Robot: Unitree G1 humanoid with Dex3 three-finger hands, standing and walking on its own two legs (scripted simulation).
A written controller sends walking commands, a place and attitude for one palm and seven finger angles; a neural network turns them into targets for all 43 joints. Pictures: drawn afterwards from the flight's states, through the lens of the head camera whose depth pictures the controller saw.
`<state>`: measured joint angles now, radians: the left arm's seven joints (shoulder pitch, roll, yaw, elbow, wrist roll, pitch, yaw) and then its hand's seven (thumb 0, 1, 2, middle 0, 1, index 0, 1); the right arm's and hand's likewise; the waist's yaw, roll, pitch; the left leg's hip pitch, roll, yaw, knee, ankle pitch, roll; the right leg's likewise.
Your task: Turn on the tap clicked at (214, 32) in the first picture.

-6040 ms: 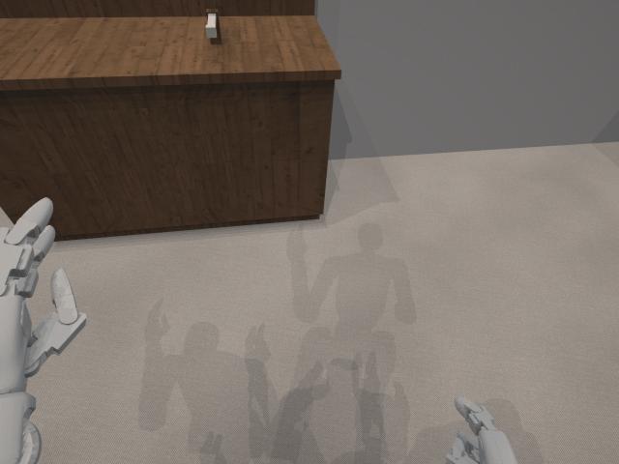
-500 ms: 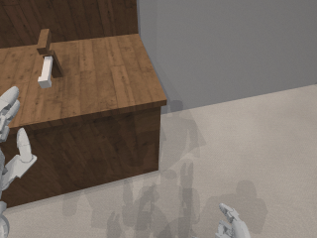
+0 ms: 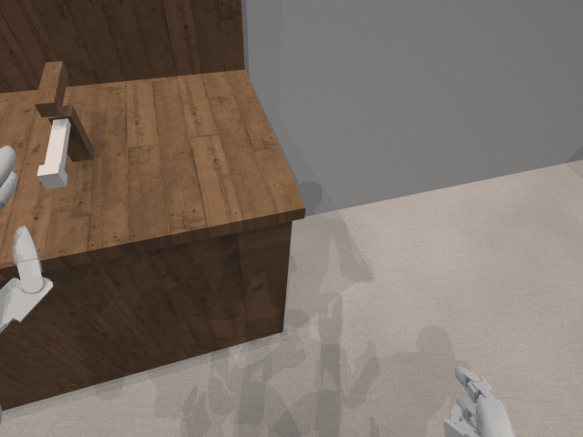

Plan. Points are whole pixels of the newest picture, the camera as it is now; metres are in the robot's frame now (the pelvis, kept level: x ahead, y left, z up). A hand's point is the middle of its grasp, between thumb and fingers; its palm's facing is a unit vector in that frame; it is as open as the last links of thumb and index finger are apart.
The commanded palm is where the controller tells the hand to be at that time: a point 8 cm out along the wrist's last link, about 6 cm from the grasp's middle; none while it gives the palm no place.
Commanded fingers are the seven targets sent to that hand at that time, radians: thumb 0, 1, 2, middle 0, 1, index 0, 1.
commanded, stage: come to a stop and stand still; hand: left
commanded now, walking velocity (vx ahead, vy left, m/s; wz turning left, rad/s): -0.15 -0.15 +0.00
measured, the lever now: (52, 176) +0.44 +0.40 +0.08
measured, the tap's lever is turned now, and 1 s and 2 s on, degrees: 0 0 0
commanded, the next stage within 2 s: look again from close up in 1.48 s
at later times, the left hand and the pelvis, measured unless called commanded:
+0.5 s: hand (65, 255) +0.23 +0.23 +0.20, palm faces +0.46 -0.78 -0.43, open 7.4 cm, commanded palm +0.15 +0.23 +0.19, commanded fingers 0.00 0.90 0.90 -0.20 -0.30 -0.20 -0.30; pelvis -0.02 -0.04 +0.01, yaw -2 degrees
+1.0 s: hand (89, 274) +0.23 +0.22 +0.17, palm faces +0.30 -0.88 -0.37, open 7.4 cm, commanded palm +0.18 +0.26 +0.19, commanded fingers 0.00 0.90 0.90 -0.20 -0.30 -0.20 -0.30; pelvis +0.00 -0.01 +0.02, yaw -4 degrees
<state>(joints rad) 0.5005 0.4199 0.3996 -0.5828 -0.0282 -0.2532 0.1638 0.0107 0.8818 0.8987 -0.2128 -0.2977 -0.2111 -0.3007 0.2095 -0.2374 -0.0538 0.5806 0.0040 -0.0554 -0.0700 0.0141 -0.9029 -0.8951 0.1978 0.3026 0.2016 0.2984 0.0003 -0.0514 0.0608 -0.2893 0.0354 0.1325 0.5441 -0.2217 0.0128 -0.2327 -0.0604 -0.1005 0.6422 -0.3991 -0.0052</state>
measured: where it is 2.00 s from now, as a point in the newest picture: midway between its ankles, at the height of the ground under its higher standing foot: outside the picture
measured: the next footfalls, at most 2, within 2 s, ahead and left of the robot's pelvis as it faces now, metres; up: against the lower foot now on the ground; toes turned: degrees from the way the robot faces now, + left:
right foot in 0.32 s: +0.05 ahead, -0.11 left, +0.00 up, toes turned -5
